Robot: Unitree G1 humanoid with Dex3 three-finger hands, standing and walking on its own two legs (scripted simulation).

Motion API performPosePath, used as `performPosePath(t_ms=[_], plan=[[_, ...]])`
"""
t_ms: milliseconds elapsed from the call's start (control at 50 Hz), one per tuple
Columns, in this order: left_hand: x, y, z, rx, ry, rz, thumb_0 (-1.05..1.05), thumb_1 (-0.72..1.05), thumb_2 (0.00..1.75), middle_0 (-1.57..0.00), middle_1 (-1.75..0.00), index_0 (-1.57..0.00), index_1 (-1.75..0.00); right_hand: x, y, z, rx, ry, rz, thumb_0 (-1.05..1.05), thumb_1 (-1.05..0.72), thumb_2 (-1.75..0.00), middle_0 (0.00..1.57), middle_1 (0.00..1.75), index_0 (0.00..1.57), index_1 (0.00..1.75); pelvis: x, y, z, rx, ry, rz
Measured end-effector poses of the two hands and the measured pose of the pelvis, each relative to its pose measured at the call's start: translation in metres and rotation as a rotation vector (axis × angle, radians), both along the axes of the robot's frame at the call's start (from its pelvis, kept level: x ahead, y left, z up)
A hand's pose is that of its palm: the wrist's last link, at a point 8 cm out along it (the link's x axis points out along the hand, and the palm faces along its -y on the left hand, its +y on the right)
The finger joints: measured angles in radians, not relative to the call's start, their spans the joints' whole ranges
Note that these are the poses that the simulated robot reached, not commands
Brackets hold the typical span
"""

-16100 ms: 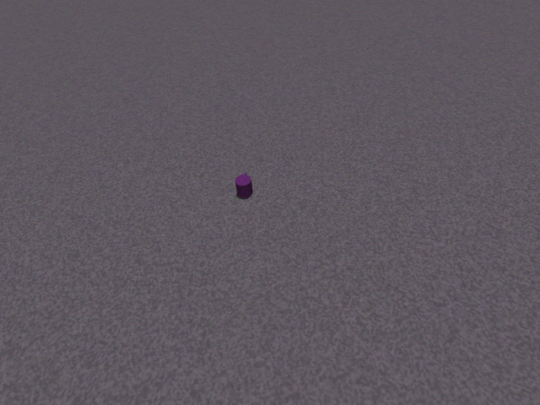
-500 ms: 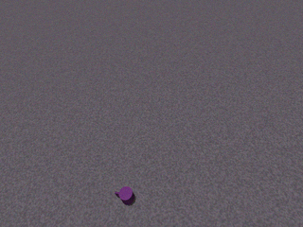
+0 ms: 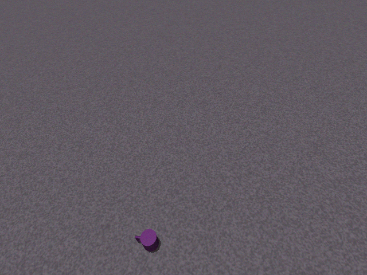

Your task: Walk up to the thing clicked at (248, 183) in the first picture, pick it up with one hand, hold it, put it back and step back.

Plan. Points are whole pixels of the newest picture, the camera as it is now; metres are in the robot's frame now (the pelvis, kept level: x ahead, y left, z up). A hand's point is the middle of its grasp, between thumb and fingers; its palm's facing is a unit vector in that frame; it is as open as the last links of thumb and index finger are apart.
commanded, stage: stand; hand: left
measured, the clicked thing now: (146, 239) +0.45 +0.25 -0.73
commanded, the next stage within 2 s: none
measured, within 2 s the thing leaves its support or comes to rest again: neither
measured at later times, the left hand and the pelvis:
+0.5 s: hand out of the picture +0.07 +0.24 -0.15, palm faces -0.03 -0.94 -0.35, open 7.4 cm; pelvis -0.01 -0.01 +0.00, yaw +0 degrees
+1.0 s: hand out of the picture +0.07 +0.24 -0.15, palm faces -0.04 -0.94 -0.35, open 7.4 cm; pelvis +0.00 -0.02 +0.00, yaw +0 degrees
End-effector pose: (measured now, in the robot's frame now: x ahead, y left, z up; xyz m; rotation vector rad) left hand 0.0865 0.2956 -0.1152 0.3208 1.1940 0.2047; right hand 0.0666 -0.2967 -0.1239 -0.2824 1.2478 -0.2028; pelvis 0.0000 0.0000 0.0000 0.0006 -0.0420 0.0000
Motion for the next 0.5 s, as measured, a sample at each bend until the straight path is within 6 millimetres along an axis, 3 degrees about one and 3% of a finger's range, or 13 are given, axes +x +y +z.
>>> performPosePath(t_ms=[500], plan=[[-0.025, -0.010, -0.001, -0.001, 0.047, 0.002, 0.00, 0.91, 0.90, -0.20, -0.30, -0.20, -0.30, 0.003, -0.013, 0.002, -0.004, -0.017, 0.025, 0.00, -0.91, -0.90, 0.21, 0.30, 0.20, 0.29, -0.007, -0.012, 0.001, 0.003, -0.003, -0.002]])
